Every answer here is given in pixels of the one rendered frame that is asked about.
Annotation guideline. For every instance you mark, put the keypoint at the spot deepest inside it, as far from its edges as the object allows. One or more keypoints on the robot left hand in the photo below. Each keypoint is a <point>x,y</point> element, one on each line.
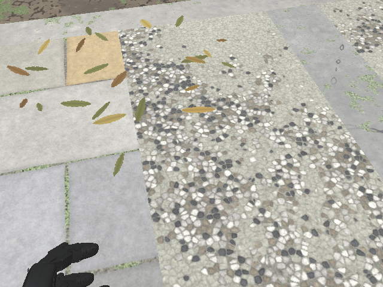
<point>44,273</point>

